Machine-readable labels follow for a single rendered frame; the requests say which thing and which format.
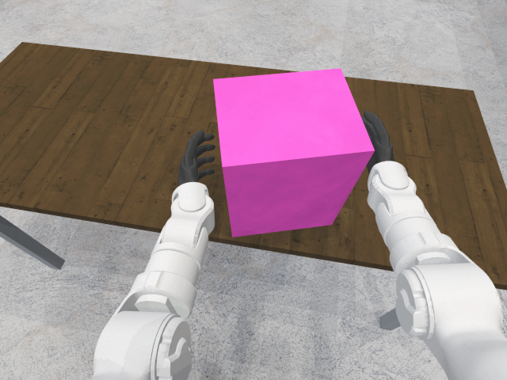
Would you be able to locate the right robot upper arm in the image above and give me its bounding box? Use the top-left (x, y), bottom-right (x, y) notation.
top-left (395, 263), bottom-right (507, 380)

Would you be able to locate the carton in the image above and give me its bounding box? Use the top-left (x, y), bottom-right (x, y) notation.
top-left (213, 68), bottom-right (375, 238)

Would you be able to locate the left robot forearm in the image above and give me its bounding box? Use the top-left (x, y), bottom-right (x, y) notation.
top-left (93, 182), bottom-right (215, 372)

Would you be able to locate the table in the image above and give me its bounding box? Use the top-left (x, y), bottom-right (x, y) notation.
top-left (0, 42), bottom-right (507, 330)

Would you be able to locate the right robot forearm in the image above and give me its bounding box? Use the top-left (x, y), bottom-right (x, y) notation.
top-left (367, 161), bottom-right (503, 327)

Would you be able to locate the robot left hand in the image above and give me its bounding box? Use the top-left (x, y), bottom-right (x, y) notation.
top-left (178, 130), bottom-right (215, 187)

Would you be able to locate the robot right hand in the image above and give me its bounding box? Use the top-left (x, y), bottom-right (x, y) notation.
top-left (361, 110), bottom-right (395, 174)

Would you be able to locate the left robot upper arm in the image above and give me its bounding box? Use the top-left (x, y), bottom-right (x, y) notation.
top-left (90, 311), bottom-right (192, 380)

